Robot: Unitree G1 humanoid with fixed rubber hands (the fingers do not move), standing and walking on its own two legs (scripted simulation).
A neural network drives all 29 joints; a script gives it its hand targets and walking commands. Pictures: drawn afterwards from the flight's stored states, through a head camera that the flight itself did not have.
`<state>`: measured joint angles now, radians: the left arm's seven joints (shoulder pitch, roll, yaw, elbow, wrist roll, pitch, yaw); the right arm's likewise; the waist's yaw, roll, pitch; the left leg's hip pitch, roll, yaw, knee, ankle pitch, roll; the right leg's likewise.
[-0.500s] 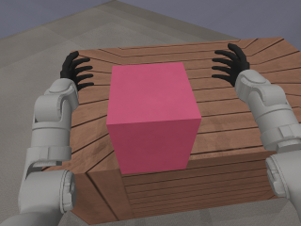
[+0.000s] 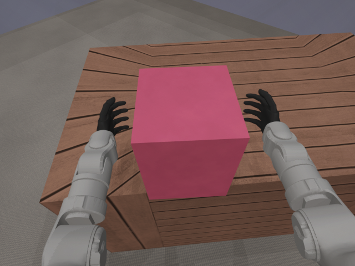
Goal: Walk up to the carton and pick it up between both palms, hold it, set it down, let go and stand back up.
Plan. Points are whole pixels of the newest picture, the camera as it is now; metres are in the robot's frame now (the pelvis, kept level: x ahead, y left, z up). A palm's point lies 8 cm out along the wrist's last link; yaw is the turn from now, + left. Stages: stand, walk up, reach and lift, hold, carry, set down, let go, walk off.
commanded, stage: reach and lift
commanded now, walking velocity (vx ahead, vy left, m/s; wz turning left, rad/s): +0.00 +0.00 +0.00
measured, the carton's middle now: (185, 136) +0.40 +0.02 +0.06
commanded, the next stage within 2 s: none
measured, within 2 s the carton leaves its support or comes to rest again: neither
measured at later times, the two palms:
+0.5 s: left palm (121, 132) +0.39 +0.18 +0.08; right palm (257, 123) +0.41 -0.15 +0.08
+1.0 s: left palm (126, 129) +0.39 +0.16 +0.08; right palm (249, 123) +0.41 -0.13 +0.09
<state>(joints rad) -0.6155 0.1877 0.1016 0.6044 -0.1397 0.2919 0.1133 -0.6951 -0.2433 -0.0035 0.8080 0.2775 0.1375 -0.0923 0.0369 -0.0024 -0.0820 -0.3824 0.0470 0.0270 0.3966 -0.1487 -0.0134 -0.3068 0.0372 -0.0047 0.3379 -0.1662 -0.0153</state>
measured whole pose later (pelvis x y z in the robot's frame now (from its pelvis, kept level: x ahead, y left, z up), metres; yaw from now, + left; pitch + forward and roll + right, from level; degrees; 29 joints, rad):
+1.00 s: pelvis +0.00 +0.00 +0.00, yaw -1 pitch +6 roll -1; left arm -0.67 0.01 0.18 0.71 0.05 0.16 0.17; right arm -0.76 -0.10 -0.05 0.95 0.19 0.04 -0.18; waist 0.05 -0.02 -0.05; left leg -0.35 0.05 0.03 0.41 -0.16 -0.01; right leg -0.27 0.04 0.00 0.33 -0.17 -0.01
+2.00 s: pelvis +0.01 +0.00 +0.01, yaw +0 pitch -1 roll +0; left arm -0.57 -0.11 0.37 0.55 0.35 0.18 0.01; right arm -0.64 0.07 -0.37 0.89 -0.19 -0.10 -0.06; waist 0.02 -0.07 0.02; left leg -0.14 0.03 0.04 0.28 -0.13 -0.01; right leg -0.08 0.02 -0.01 0.25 -0.15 -0.01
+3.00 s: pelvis +0.00 +0.01 +0.01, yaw +1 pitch -5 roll -1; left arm -0.55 -0.05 0.25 0.23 0.30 0.50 0.02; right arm -0.62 0.01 -0.09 0.72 0.10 0.03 -0.16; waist -0.05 -0.10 0.07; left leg -0.08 0.02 0.03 0.32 -0.15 0.00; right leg 0.02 0.00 -0.06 0.24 -0.16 0.00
